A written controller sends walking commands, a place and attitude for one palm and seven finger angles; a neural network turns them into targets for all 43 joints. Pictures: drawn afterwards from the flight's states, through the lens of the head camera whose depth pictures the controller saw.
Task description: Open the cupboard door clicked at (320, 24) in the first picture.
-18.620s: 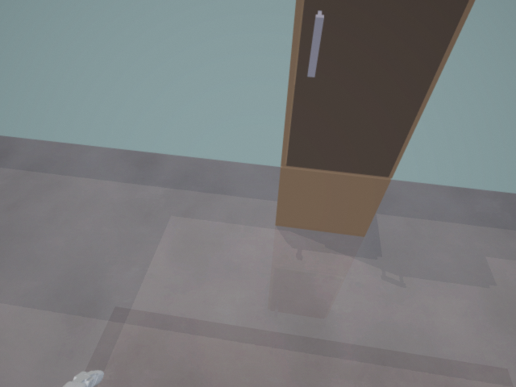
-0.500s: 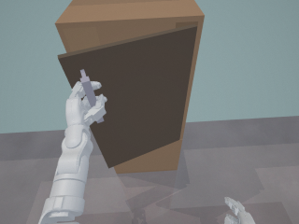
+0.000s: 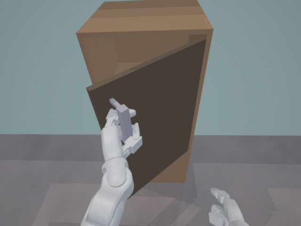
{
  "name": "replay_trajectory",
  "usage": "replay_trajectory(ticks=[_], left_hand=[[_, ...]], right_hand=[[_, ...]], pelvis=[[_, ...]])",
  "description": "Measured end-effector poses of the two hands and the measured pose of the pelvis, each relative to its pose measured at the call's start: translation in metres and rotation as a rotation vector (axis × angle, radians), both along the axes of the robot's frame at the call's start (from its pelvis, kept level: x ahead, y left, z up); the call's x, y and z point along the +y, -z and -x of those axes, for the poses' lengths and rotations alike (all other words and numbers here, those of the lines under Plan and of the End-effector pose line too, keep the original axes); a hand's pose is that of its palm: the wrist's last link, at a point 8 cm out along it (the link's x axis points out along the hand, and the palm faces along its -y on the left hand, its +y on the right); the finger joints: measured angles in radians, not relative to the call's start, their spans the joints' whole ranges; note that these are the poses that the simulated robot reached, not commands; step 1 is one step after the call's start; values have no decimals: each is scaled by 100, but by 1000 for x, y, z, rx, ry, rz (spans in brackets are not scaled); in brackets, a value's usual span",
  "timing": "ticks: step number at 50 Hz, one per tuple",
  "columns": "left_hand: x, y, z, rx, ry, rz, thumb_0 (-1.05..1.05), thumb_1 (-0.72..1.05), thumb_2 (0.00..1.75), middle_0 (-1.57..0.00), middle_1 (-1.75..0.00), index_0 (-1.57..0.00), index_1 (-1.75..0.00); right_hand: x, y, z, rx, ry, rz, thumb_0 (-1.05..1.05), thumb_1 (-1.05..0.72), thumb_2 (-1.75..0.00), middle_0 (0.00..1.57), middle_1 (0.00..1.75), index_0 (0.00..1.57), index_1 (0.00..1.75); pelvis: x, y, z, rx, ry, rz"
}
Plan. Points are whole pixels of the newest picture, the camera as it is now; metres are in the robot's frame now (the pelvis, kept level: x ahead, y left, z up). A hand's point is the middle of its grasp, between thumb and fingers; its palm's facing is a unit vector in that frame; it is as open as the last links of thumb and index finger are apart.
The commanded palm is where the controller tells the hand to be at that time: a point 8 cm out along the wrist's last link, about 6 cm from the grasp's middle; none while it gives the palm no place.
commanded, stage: open thumb and fingers to let go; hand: left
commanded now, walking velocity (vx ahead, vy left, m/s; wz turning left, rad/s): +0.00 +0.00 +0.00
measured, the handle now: (122, 126) +0.33 +0.10 +0.13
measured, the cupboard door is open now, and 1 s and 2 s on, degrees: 42 38 41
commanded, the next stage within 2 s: slide the hand sideways off the handle in 0.90 s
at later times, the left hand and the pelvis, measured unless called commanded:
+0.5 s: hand (123, 135) +0.29 +0.09 +0.14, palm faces +0.40 -0.92 -0.01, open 10.6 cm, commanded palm +0.24 +0.10 +0.13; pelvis -0.02 +0.02 +0.00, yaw +1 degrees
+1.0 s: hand (131, 133) +0.30 +0.07 +0.14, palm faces +0.37 -0.93 -0.03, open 14.9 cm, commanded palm +0.25 +0.09 +0.13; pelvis -0.03 +0.02 +0.00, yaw +1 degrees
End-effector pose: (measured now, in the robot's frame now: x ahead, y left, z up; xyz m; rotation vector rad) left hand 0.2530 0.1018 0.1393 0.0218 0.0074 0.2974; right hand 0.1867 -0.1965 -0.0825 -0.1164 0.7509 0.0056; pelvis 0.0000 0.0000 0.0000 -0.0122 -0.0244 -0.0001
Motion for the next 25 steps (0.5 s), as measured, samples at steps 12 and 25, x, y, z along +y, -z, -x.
replay_trajectory(ticks=[12, 25], left_hand=[[11, -1, -13, 27, -111, 15, 0, 61, 77, -38, -133, -39, -133], [27, -3, 2, -20, -111, 1, 0, 0, 52, -33, -126, -34, -125]], right_hand=[[-2, 5, 13, 51, -2, 57, 1, -91, -90, 20, 30, 20, 29], [17, 0, 24, 25, -14, 52, 1, -90, -90, 20, 30, 20, 29]], pelvis=[[2, -1, 15, -9, -9, -1], [15, -1, 24, -30, -13, -2]])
